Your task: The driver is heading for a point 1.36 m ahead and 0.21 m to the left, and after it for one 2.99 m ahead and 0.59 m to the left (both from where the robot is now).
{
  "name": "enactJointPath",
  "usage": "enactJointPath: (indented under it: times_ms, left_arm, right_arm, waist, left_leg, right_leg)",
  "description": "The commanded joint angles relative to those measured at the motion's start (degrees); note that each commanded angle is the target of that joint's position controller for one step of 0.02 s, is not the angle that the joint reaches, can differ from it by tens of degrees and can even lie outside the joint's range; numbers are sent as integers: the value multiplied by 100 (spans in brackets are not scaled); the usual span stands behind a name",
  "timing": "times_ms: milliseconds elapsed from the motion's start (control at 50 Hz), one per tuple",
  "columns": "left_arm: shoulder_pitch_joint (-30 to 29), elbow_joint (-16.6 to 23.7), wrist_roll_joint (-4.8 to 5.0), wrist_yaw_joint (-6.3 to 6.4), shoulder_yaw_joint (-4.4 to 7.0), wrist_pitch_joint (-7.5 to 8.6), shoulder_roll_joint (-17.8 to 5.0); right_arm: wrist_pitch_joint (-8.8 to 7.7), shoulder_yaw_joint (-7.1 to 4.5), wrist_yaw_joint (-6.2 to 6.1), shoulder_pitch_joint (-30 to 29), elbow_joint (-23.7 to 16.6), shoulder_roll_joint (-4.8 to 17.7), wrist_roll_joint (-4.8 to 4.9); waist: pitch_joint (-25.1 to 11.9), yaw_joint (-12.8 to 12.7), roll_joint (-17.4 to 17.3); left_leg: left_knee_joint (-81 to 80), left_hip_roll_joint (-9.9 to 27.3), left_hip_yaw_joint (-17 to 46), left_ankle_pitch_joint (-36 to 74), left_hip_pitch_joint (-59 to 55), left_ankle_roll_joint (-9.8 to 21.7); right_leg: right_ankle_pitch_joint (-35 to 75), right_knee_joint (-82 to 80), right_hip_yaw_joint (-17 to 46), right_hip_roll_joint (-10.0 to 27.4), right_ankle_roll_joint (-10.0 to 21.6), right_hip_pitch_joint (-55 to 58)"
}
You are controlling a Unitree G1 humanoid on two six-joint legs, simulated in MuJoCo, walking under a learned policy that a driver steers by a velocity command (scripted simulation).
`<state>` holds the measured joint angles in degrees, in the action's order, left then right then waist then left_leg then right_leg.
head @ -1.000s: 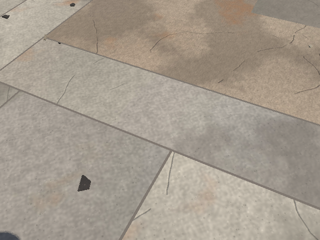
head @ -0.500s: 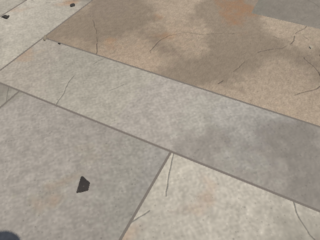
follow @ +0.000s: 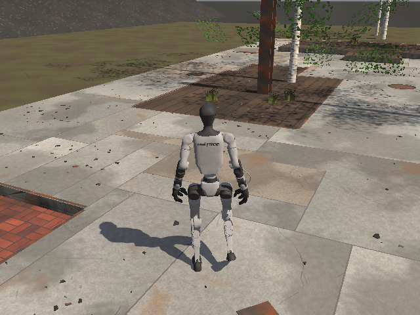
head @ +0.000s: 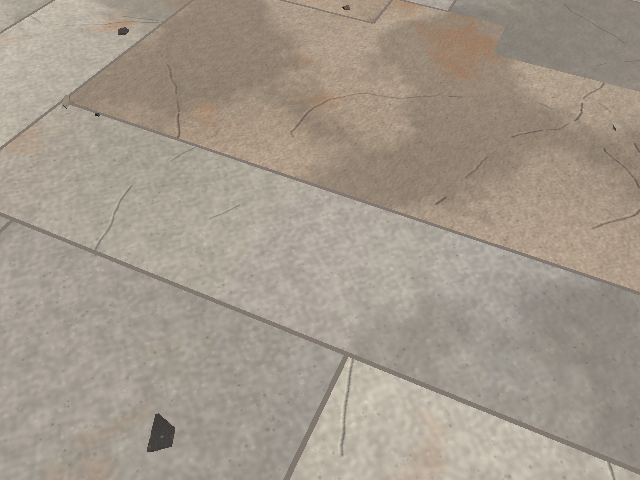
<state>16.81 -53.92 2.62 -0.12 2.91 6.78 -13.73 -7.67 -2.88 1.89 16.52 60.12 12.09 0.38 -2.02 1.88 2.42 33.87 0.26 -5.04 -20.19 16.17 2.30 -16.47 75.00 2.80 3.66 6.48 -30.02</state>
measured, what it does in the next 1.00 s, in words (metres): walks ahead: right foot, then left foot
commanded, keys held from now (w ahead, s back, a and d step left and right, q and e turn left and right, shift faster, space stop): w+shift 0.34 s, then shift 0.66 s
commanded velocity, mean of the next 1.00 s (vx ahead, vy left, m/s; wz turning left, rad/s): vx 0.52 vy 0.00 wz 0.00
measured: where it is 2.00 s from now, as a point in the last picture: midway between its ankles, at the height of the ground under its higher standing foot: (300, 391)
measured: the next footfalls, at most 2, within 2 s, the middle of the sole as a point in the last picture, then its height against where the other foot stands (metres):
right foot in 0.38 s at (371, 475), level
left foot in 0.80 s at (264, 381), level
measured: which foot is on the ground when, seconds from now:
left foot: down 0.00-0.40, up 0.42-0.78, down 0.80-1.00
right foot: up 0.00-0.36, down 0.38-0.82, up 0.84-1.00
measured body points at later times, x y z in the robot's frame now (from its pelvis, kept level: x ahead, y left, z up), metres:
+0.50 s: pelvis +0.39 -0.03 -0.01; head +0.44 -0.03 +0.44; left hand +0.52 +0.22 -0.13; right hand +0.41 -0.30 -0.15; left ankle +0.20 +0.12 -0.60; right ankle +0.49 -0.12 -0.73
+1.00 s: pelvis +0.60 +0.01 +0.00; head +0.63 +0.03 +0.45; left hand +0.69 +0.28 -0.15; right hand +0.72 -0.24 -0.12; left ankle +0.71 +0.10 -0.73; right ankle +0.56 -0.13 -0.69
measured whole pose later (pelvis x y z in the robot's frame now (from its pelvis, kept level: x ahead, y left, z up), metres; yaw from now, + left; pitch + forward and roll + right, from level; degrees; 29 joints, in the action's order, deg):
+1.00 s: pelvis +0.60 +0.01 +0.00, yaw -1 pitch +1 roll -1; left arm 8.3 -56.8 0.3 2.2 2.2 -0.8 -14.9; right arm -2.2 -1.3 -0.2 7.4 52.2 11.5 -1.7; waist 1.6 0.2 1.6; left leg 28.0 -1.2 -1.6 -5.2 24.3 2.9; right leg -29.7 49.7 1.4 1.4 -1.6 -21.1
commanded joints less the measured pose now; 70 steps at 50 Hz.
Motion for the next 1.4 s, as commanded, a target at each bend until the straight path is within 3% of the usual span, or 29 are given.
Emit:
enactJointPath:
  times_ms: [20,120,260,300,340,360,380,400,420,440,480,520,580,640,700,780,800,820,840,860,900,940,980,1040,1100,1120,1180,1260,1400]
  left_arm:
    - [-488,738,-129,-84,-19,56,-153]
    - [-1418,1081,-179,-44,-4,-104,-262]
    - [-2817,1637,-17,-407,-82,64,-69]
    - [-2909,1784,8,-487,-49,90,-187]
    - [-2223,1776,63,-431,114,20,-606]
    - [-948,1436,59,-360,262,-37,-925]
    - [351,1063,-40,-278,358,-99,-1234]
    - [1013,813,-338,-297,470,-42,-1789]
    - [1226,607,-391,-265,355,-59,-1256]
    - [707,585,-392,-250,249,-58,-984]
    - [-311,637,-351,-267,121,19,-588]
    - [-646,542,-436,-300,26,90,-350]
    - [-767,344,-391,-208,54,130,-608]
    - [-722,283,-335,-29,84,48,-746]
    - [-377,120,-253,28,100,-51,-886]
    - [-507,-20,-170,80,94,-196,-835]
    - [-352,-75,-203,83,60,-226,-708]
    - [82,-117,-331,81,20,-224,-568]
    - [917,-328,-347,69,-115,-231,-103]
    - [854,-386,-248,68,-117,-331,-244]
    - [152,-252,-167,130,1,-582,-649]
    - [-253,-174,-233,240,53,-793,-678]
    - [-223,-263,-235,299,33,-839,-522]
    - [-73,-475,-249,284,11,-812,-365]
    - [-121,-518,-417,218,8,-816,-473]
    - [-231,-481,-383,225,48,-805,-739]
    - [-483,-550,-348,203,-17,-604,-490]
    - [-274,-636,-290,202,-26,-451,-491]
    - [30,-740,-275,213,-63,-496,-414]
  right_arm:
    - [25,100,63,64,-157,383,-104]
    - [11,138,-171,712,-59,518,-60]
    - [117,139,-320,1553,-65,614,47]
    - [171,75,-319,1606,-114,823,-13]
    - [269,-15,-328,1650,-81,1071,-208]
    - [373,-52,-335,1488,-98,1166,-258]
    - [401,-30,-347,1211,-300,1130,-225]
    - [258,241,-181,2177,-452,-85,-154]
    - [-9,193,-140,1895,-269,233,54]
    - [-86,28,-156,997,-651,717,285]
    - [-67,13,-252,265,-861,738,190]
    - [162,-11,-275,585,-842,501,123]
    - [334,15,-323,501,-952,350,51]
    - [302,62,-266,-194,-1135,381,-65]
    - [299,41,-193,-743,-1217,534,-56]
    - [290,-103,-160,-695,-1181,877,-154]
    - [284,-174,-183,-461,-1050,1018,-189]
    - [271,-247,-214,-379,-1060,1356,-225]
    - [323,-170,-239,-278,-1054,1237,-303]
    - [360,-47,-190,-91,-989,751,-240]
    - [392,-14,-128,-455,-1035,752,-134]
    - [437,-21,-191,-1084,-1164,844,-179]
    - [514,-37,-259,-1309,-1171,841,-230]
    - [568,-34,-333,-1202,-1046,782,-126]
    - [609,-6,-355,-937,-873,653,-31]
    - [615,-35,-349,-861,-885,679,-62]
    - [618,-37,-390,-865,-823,522,-88]
    - [627,-63,-364,-748,-645,539,-86]
    - [692,-80,-351,-773,-454,538,-44]
  waist:
    - [569,-216,-700]
    - [1086,-59,-408]
    - [1290,185,-447]
    - [1061,44,-799]
    - [380,-519,-1441]
    - [-243,-1158,-1667]
    - [-1029,-1713,-1502]
    - [-2405,-906,693]
    - [-3181,-1178,908]
    - [-2033,-1030,929]
    - [-612,-488,-350]
    - [-290,7,-101]
    - [76,250,61]
    - [-34,91,116]
    - [-171,-190,161]
    - [-120,1,112]
    - [-179,24,-81]
    - [-381,-174,-716]
    - [-971,-458,-1739]
    - [-1291,-242,-1787]
    - [-929,-233,-935]
    - [-543,-361,-867]
    - [-403,-426,-1071]
    - [-521,-453,-997]
    - [-192,-413,-678]
    - [87,-215,-293]
    - [328,-73,357]
    - [229,-141,46]
    - [119,-235,-208]
  left_leg:
    - [-2337,1498,2508,-1205,-930,780]
    - [-3065,1135,1317,514,-450,864]
    - [-3362,1234,340,2171,-1936,664]
    - [-2808,1377,224,4413,-2491,633]
    - [-1490,1558,224,7414,-3104,556]
    - [-3,1504,128,8312,-2873,433]
    - [1787,1311,252,7191,-1347,246]
    - [4623,-46,708,2020,1480,-142]
    - [5349,-500,1774,-820,1749,5]
    - [5544,-150,1605,-823,2184,64]
    - [4811,352,1172,-446,1884,23]
    - [4276,625,1088,-253,1130,12]
    - [3144,666,898,159,1023,-160]
    - [1237,511,574,1755,722,-258]
    - [274,325,615,2751,540,-281]
    - [-540,232,674,2697,190,-16]
    - [-754,202,636,3289,-190,72]
    - [-647,759,1106,5698,-853,266]
    - [-544,1746,2182,6719,-1929,1147]
    - [-855,2013,2785,5801,-1912,1486]
    - [-1272,1770,2826,3110,-1169,1259]
    - [-1694,1554,2547,1561,-234,997]
    - [-1904,1198,2037,995,312,815]
    - [-1891,998,1675,451,395,738]
    - [-1794,685,1407,-829,739,217]
    - [-1670,404,1118,-783,683,44]
    - [-994,135,692,593,-498,-28]
    - [-812,163,687,1532,-622,100]
    - [-657,180,676,2231,-737,80]
  right_leg:
    - [871,180,235,697,21,-2530]
    - [2009,-1531,-226,536,-423,-2486]
    - [2753,-4180,-660,45,-221,-1597]
    - [2216,-4384,-917,-304,-83,-1052]
    - [1352,-4174,-1110,-722,136,-108]
    - [1268,-4231,-1118,-862,315,1290]
    - [1461,-3965,-306,-207,519,3547]
    - [139,-4212,3125,1660,1709,6358]
    - [758,-5302,4421,1889,1596,6430]
    - [2019,-5304,3179,1585,1189,5582]
    - [3979,-5421,1483,1255,902,3111]
    - [4493,-5838,762,1030,832,1806]
    - [4991,-6269,139,879,901,995]
    - [4770,-6258,-530,412,668,1025]
    - [3898,-6146,-426,537,554,1592]
    - [2914,-5289,-172,665,192,2032]
    - [2549,-4779,-232,388,16,2026]
    - [1490,-3917,-481,-118,-274,1696]
    - [-946,-2739,-491,-534,-589,881]
    - [-2278,-1960,-153,-491,-739,614]
    - [-2109,-1473,116,-208,-774,307]
    - [-1537,-1885,146,8,-831,543]
    - [-1208,-2645,-69,-80,-842,1087]
    - [-220,-3775,-292,-221,-766,1762]
    - [448,-4857,-166,-28,-455,2186]
    - [-225,-4970,-10,151,-287,1713]
    - [-1044,-5568,149,147,-383,531]
    - [-168,-5369,33,55,-509,924]
    - [622,-5163,-89,-33,-485,1291]
Velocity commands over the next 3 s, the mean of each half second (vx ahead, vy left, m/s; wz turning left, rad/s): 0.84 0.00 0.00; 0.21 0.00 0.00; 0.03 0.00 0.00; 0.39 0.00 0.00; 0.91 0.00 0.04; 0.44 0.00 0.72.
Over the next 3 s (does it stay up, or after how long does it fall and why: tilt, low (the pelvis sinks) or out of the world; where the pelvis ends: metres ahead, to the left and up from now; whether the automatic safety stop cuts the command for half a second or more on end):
stays up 1.49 0.11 -0.02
